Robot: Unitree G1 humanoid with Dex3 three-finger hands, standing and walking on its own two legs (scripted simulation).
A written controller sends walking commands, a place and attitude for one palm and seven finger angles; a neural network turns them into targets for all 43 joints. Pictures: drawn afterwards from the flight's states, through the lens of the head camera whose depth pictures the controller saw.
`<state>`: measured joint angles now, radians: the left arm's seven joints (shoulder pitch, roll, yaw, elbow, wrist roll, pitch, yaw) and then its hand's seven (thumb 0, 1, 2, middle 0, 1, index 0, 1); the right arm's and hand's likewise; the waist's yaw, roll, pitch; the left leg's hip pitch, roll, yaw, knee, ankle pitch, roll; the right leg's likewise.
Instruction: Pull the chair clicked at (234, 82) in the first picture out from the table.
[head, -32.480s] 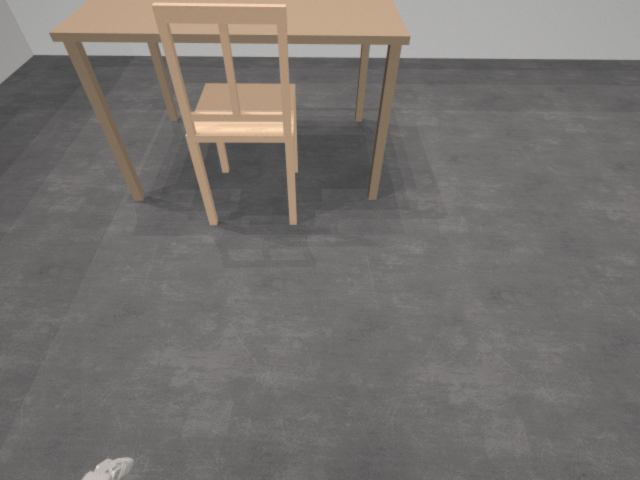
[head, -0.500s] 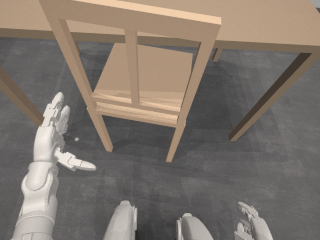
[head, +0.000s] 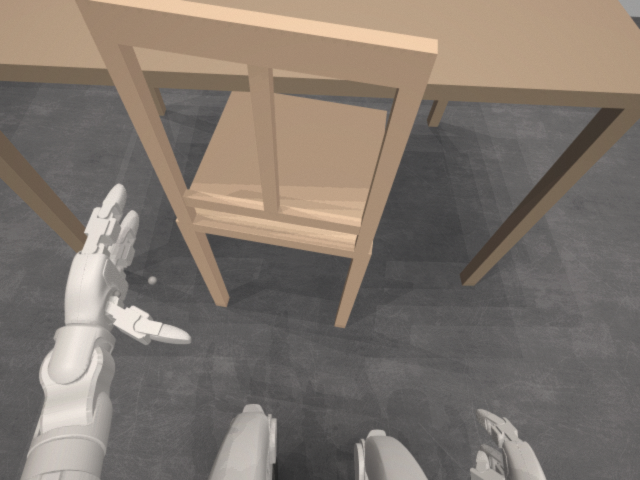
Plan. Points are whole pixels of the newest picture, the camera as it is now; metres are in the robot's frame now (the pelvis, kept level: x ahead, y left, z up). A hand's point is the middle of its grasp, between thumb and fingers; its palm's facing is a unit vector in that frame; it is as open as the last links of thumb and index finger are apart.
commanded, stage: aim the fingers beside a spindle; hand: left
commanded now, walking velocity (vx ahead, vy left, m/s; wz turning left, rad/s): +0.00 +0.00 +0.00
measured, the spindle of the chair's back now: (267, 150) +0.55 +0.10 +0.03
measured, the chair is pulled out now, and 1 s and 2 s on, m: -0.05 -0.05 -0.05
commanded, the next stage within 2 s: push the fingers through the gap in 1.78 s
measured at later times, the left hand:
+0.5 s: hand (158, 291) +0.33 +0.21 +0.01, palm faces +0.01 -1.00 -0.02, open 16.9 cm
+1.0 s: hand (150, 283) +0.34 +0.21 +0.03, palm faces +0.07 -1.00 -0.05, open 16.9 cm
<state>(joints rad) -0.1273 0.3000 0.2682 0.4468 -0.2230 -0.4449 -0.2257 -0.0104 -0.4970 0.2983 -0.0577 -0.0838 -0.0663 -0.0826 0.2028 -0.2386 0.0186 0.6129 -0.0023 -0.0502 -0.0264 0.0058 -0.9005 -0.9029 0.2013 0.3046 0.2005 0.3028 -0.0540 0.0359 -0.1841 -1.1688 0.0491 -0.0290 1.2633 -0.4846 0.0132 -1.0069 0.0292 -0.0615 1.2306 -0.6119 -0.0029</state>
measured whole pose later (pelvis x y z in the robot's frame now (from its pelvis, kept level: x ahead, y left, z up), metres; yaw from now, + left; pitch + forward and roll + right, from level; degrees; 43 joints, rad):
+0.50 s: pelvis +0.00 +0.00 +0.00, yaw +0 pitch +22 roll -4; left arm -0.09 0.29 0.26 0.44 -0.24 -0.42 -0.27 -0.01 -0.50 0.30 -0.05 -0.08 -0.06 -0.08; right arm 0.21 -0.25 0.01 0.61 0.00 -0.06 -0.03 0.01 -0.90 -0.90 0.20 0.30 0.20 0.30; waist -0.06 0.04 -0.18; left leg -1.17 0.05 -0.03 1.26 -0.49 0.02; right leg -1.01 0.03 -0.06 1.22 -0.61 0.00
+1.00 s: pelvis +0.00 +0.01 +0.00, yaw +0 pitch +22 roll -4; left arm -0.11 0.28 0.27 0.41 -0.21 -0.46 -0.20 -0.01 -0.50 0.30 -0.06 -0.08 -0.07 -0.08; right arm 0.20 -0.23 0.02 0.61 -0.01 -0.05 -0.03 0.01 -0.90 -0.90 0.20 0.30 0.20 0.30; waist -0.06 0.03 -0.18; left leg -1.17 0.05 -0.02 1.27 -0.49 0.02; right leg -1.01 0.03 -0.06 1.23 -0.61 0.00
